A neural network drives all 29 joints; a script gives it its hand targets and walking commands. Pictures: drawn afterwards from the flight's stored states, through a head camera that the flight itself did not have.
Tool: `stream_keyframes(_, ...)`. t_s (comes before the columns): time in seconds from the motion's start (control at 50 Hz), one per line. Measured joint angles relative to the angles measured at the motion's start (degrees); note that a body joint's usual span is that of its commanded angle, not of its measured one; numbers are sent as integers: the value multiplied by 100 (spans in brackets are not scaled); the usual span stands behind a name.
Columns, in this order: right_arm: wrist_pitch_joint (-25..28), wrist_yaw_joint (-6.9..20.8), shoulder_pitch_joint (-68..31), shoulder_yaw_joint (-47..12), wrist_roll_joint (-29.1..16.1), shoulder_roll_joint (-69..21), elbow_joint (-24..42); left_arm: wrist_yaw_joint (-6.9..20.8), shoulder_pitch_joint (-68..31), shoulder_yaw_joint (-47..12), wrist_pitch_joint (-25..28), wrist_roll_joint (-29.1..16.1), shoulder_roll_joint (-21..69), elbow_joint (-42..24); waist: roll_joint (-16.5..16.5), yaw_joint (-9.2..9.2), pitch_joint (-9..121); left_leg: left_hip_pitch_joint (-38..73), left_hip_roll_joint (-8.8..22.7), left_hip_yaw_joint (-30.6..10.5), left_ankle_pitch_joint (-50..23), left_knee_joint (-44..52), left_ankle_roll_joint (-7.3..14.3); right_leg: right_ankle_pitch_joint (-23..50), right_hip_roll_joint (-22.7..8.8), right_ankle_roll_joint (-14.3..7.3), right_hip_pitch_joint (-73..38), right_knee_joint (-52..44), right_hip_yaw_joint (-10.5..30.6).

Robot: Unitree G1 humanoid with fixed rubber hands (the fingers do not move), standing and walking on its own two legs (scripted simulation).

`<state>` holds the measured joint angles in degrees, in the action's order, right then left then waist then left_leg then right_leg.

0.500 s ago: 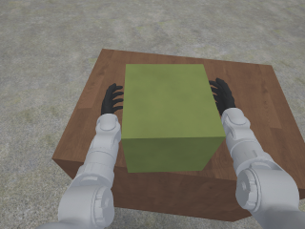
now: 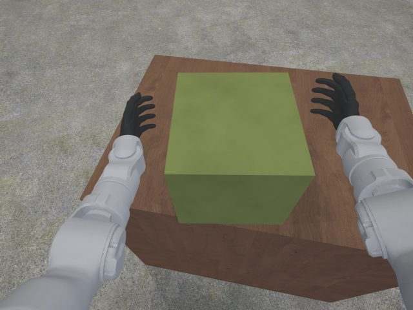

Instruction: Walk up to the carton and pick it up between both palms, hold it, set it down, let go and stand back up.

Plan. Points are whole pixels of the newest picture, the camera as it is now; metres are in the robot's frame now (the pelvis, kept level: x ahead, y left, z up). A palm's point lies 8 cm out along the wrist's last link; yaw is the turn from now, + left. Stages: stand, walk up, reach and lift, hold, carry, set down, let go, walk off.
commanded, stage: set down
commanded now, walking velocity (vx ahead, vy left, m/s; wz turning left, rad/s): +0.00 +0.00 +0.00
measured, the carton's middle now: (231, 150) +0.43 +0.03 +0.04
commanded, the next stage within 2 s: none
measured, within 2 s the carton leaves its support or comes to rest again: neither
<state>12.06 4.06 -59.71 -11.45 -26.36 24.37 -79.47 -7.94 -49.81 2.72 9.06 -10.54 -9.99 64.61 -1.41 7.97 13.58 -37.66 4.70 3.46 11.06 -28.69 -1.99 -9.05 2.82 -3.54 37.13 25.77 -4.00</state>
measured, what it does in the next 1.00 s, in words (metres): stands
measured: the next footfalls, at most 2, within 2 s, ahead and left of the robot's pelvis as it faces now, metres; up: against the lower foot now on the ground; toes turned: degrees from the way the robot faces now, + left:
none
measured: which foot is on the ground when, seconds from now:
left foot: down 0.00-1.00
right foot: down 0.00-1.00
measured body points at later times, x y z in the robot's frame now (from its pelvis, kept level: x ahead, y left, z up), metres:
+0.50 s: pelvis -0.01 +0.00 +0.01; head +0.03 +0.01 +0.46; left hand +0.43 +0.24 +0.17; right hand +0.49 -0.17 +0.20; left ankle +0.01 +0.14 -0.73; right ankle +0.02 -0.08 -0.73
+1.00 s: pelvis +0.00 +0.01 +0.02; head +0.02 +0.02 +0.47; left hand +0.36 +0.23 +0.12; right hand +0.42 -0.20 +0.14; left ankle +0.01 +0.14 -0.73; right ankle +0.02 -0.08 -0.73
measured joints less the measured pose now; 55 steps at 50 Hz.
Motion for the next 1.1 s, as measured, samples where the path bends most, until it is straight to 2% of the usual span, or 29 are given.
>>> stream_keyframes(0.14,-530,46,-220,-174,-206,157,317,138,-334,-36,-600,-79,-151,-294,-7,-30,-58,186,-34,4,-147,208,-15,76,-11,-19,-121,-74,34)
stream_keyframes(0.34,-1278,19,-426,-17,-138,162,710,65,-555,121,-1568,-3,-258,-790,-63,-78,-264,687,-69,-9,-284,499,-23,171,-10,-25,-595,-293,65)
stream_keyframes(0.52,-1978,38,-555,271,-68,301,1035,-27,-531,165,-2643,-10,-416,-1657,-94,-181,-480,1120,-110,-80,-324,673,-7,221,-23,1,-1086,-529,40)
stream_keyframes(0.66,-2295,111,-141,424,-7,422,1545,36,-41,343,-3394,269,-343,-2695,-74,-283,-735,1672,-153,-104,-328,878,23,251,-41,47,-1679,-795,52)
stream_keyframes(0.78,-2197,144,820,547,120,385,2348,144,953,590,-3642,610,-51,-3757,-36,-377,-1008,2183,-197,-91,-289,1002,59,216,-70,94,-2184,-913,92)
stream_keyframes(0.86,-2077,182,1473,725,258,259,2910,105,1655,640,-3654,671,99,-4374,-19,-447,-1101,2300,-217,-70,-253,990,77,171,-86,113,-2278,-868,128)
stream_keyframes(1.0,-1931,230,2283,940,458,120,3707,31,2438,602,-3651,695,334,-5209,22,-522,-1164,2369,-227,-30,-237,987,96,165,-88,128,-2316,-839,196)
stream_keyframes(1.1,-1905,236,2745,956,468,109,4199,41,2797,641,-3674,756,450,-5575,-6,-537,-1169,2519,-231,19,-265,1075,95,167,-82,125,-2402,-837,265)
